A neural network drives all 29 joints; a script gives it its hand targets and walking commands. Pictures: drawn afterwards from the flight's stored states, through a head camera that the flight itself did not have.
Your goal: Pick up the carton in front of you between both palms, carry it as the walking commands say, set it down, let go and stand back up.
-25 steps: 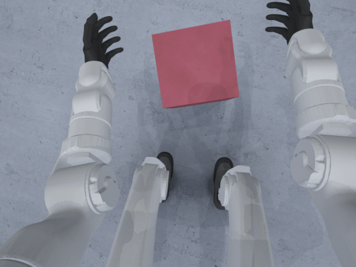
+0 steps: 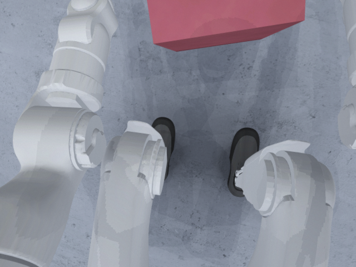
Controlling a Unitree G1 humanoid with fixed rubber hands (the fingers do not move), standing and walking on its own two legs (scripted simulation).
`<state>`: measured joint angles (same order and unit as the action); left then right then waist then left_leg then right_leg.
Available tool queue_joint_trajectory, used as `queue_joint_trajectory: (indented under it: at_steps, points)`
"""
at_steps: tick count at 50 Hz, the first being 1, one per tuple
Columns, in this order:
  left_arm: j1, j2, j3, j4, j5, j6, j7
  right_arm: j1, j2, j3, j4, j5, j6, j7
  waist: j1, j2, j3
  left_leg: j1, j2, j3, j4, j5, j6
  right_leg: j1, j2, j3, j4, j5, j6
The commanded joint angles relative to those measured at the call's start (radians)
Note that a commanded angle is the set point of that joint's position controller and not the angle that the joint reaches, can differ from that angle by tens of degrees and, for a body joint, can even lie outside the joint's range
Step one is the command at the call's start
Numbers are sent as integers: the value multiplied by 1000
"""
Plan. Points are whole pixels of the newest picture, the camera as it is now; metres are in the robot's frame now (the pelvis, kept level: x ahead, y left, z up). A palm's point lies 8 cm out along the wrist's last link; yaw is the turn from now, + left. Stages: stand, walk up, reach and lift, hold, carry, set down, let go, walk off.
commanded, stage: reach and lift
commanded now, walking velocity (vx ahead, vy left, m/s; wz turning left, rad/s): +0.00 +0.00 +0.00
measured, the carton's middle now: out of the picture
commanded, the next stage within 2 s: none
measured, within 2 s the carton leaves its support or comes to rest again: leaves its support in 0.88 s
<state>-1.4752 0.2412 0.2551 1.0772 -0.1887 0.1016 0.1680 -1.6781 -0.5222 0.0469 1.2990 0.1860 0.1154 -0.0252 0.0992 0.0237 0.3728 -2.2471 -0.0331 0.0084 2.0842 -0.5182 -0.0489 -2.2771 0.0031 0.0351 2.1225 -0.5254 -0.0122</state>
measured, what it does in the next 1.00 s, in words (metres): stands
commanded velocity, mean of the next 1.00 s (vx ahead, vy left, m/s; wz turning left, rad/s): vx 0.00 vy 0.00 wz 0.00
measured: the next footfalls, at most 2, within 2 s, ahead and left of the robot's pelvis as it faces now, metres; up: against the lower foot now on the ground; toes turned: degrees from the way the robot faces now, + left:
none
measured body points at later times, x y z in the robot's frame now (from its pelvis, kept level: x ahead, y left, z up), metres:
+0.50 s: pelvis +0.01 +0.00 -0.02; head +0.39 -0.03 +0.21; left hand +0.55 +0.17 -0.20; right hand +0.61 -0.16 -0.20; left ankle +0.13 +0.12 -0.35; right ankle +0.12 -0.12 -0.35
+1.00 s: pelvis +0.02 +0.00 -0.02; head +0.37 -0.04 +0.24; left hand +0.57 +0.15 -0.16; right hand +0.59 -0.15 -0.18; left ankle +0.13 +0.13 -0.35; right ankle +0.12 -0.12 -0.35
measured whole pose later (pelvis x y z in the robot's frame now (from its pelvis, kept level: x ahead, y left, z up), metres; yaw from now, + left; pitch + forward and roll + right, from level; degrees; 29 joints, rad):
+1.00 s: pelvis +0.02 +0.00 -0.02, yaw -1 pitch +39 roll +4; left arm -1.34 0.12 0.39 0.81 -0.09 0.26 0.20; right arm -1.47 -0.33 -0.04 0.99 0.05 0.27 -0.10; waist 0.08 0.04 0.27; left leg -2.27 -0.07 -0.03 2.19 -0.60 -0.09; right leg -2.31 0.03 0.03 2.22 -0.58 -0.01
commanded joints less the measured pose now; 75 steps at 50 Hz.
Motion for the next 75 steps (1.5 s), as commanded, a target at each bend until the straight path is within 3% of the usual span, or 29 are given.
queue_joint_trajectory:
  at_steps: [1, 6, 12, 20, 28, 29, 30, 32, 34, 37, 43, 47, 50, 54, 59, 62, 68, 75]
  points:
    - [-260, 141, 3, -74, -3, -41, -3, -323, -116, 5, -88, 11, -41, -4, 29, -127, -1220, 550, 11, 61, -97, 254, -24, 686, -9, 21, -112, 205, 8]
    - [-287, 156, -10, -108, -46, -58, 11, -399, -126, 59, -176, 38, -53, -17, 49, -187, -1295, 575, 0, 63, -59, 338, -18, 755, -4, 11, -49, 291, 13]
    - [-200, 113, -33, -92, -63, -61, 23, -314, -91, 80, -173, 46, -43, -15, 43, -187, -1342, 621, -22, 73, -43, 415, -18, 789, 5, -6, -28, 378, 16]
    - [-194, 88, 5, -76, -4, -64, 6, -250, -47, 24, -79, 4, -48, -10, 17, -114, -1133, 538, -23, 72, -51, 339, -25, 618, 10, 15, -71, 283, 9]
    - [-293, -33, -28, -79, -4, -56, -5, -375, 86, 78, -109, 11, -44, -6, 29, -145, -1140, 563, -38, 78, -73, 275, -21, 664, 25, 6, -94, 217, 14]
    - [-299, -67, -20, -68, 10, -52, -10, -387, 120, 80, -111, 2, -39, 0, 29, -148, -1129, 576, -41, 77, -74, 267, -19, 664, 30, 3, -96, 208, 14]
    - [-357, -195, -36, -92, 24, -46, -36, -432, 272, 107, -122, -1, -30, 26, 37, -161, -1122, 579, -51, 76, -76, 255, -10, 663, 40, 2, -98, 195, 12]
    - [-481, -504, -66, -121, 66, -18, -115, -493, 596, 130, -111, -28, -9, 103, 26, -180, -1079, 558, -72, 77, -63, 237, -2, 639, 57, -5, -95, 178, 8]
    - [-570, -727, -85, -143, 96, 23, -204, -444, 845, 98, -113, -65, 17, 183, 13, -174, -1024, 514, -83, 91, -45, 212, 0, 615, 77, -19, -81, 179, -1]
    - [-561, -862, -86, -184, 105, 68, -277, -352, 991, 27, -155, -115, 49, 245, 1, -145, -988, 468, -90, 100, -27, 216, 6, 571, 90, -32, -60, 208, -12]
    - [-547, -1038, -165, -280, 36, 97, -320, -361, 1155, 79, -336, -74, 73, 263, -14, -140, -1234, 518, -101, 99, -3, 360, 10, 652, 95, -48, -45, 351, -18]
    - [-544, -1125, -261, -407, -18, 125, -314, -411, 1252, 182, -568, -13, 88, 239, -8, -200, -1642, 574, -110, 107, -12, 504, 13, 921, 106, -54, -43, 570, 0]
    - [-566, -1145, -318, -533, -21, 162, -315, -386, 1342, 212, -678, -16, 130, 211, 0, -221, -1864, 554, -122, 115, -55, 515, 7, 1097, 117, -58, -70, 667, 9]
    - [-576, -1164, -364, -611, 29, 203, -315, -260, 1433, 176, -628, -79, 187, 186, -10, -180, -1816, 558, -131, 126, -138, 412, -4, 1001, 141, -84, -158, 525, 18]
    - [-443, -1172, -223, -438, 194, 248, -325, -130, 1457, -5, -414, -221, 232, 220, 5, -147, -1416, 496, -130, 111, -270, 148, 12, 683, 155, -92, -305, 166, 9]
    - [-397, -1159, -113, -361, 288, 265, -334, -114, 1420, -127, -330, -305, 244, 243, 6, -139, -1286, 482, -127, 102, -345, 43, 22, 610, 157, -93, -376, 48, 3]
    - [-411, -1202, -110, -381, 316, 276, -348, -111, 1416, -194, -338, -349, 245, 256, -33, -81, -1386, 608, -134, 91, -441, 51, 17, 682, 163, -100, -463, 54, -4]
    - [-367, -1312, -257, -455, 245, 299, -370, -90, 1513, -75, -476, -301, 261, 265, -55, -48, -1626, 779, -143, 93, -510, 171, 2, 872, 164, -103, -534, 175, 4]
